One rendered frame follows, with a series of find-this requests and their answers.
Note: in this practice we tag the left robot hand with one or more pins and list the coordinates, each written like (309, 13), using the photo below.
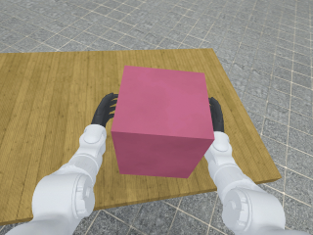
(102, 114)

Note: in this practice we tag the carton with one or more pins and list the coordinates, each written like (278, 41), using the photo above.
(162, 123)

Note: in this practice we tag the robot right forearm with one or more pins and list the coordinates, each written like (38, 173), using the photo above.
(223, 169)

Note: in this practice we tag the table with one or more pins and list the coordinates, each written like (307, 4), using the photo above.
(48, 98)

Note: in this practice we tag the robot left forearm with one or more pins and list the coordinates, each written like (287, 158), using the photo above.
(89, 156)

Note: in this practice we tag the right robot hand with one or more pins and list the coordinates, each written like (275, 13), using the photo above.
(216, 115)

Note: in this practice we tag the robot left upper arm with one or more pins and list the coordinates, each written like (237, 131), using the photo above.
(60, 202)

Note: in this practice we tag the robot right upper arm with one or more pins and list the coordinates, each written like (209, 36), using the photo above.
(251, 212)

